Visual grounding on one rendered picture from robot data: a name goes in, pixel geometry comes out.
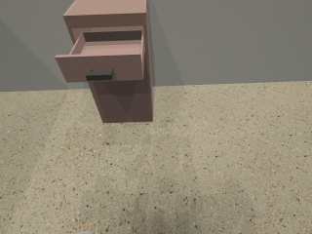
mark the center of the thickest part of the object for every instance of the cabinet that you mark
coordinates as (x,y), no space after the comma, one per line
(125,101)

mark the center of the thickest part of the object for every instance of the drawer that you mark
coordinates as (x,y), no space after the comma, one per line
(122,50)

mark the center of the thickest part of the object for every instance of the handle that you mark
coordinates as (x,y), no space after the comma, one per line
(99,75)

